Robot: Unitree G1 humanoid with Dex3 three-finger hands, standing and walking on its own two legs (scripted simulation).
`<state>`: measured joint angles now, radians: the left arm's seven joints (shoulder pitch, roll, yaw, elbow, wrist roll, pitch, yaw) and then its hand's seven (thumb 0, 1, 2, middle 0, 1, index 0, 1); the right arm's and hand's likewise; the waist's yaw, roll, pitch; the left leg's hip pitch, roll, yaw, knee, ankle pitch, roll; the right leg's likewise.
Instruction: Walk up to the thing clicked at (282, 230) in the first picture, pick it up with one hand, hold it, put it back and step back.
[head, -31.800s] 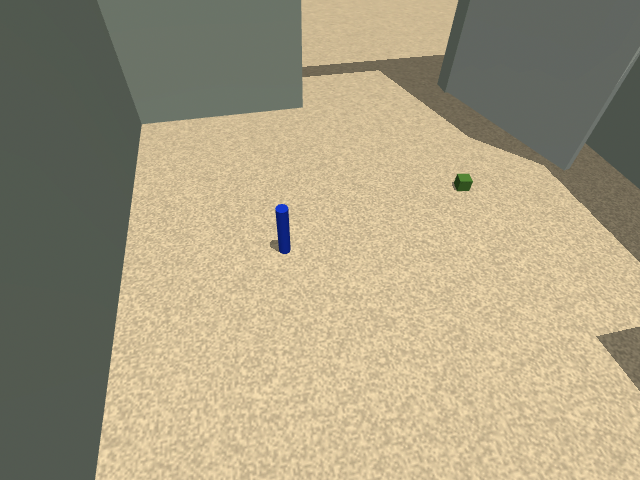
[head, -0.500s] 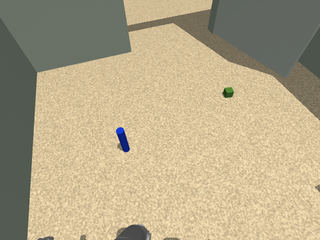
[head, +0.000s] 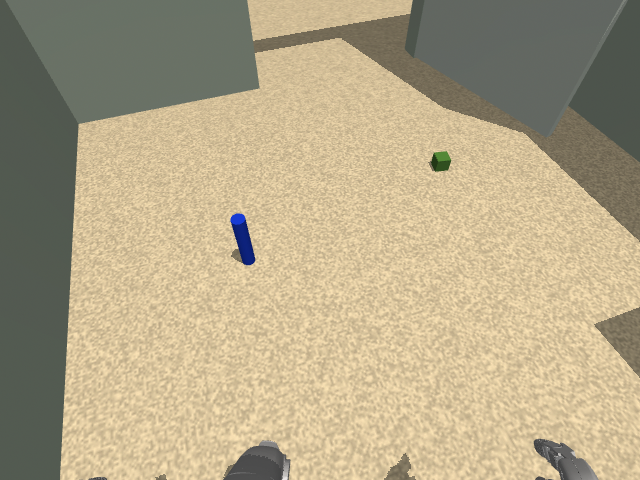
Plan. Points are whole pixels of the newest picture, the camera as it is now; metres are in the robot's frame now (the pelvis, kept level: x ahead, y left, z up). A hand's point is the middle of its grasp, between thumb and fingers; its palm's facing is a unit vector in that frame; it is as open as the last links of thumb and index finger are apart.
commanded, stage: step back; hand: left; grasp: from the side
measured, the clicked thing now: (243, 240) +0.91 +0.32 -0.63
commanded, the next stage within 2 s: stand in 1.08 s
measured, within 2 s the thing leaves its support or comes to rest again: neither
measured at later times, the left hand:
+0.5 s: hand out of the picture -0.01 +0.28 -0.13, palm faces +0.07 -0.92 -0.39, open 7.4 cm
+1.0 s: hand out of the picture +0.07 +0.30 -0.13, palm faces +0.07 -0.93 -0.37, open 7.4 cm
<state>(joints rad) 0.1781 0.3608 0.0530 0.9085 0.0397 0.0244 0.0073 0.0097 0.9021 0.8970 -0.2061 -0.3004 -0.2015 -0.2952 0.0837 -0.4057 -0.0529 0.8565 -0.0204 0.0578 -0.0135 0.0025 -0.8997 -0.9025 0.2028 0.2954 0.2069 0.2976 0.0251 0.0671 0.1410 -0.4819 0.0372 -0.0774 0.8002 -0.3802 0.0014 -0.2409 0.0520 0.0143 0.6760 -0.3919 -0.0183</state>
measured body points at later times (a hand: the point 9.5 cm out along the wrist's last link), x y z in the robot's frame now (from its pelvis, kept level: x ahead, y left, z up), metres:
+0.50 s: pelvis -0.05 +0.00 +0.01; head -0.04 +0.00 +0.46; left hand -0.01 +0.33 -0.11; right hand +0.04 -0.29 -0.12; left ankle -0.04 +0.14 -0.71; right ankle -0.03 -0.11 -0.72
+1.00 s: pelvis -0.01 +0.03 +0.02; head +0.02 +0.03 +0.47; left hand +0.07 +0.35 -0.10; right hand +0.13 -0.26 -0.10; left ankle -0.01 +0.15 -0.72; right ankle -0.02 -0.11 -0.72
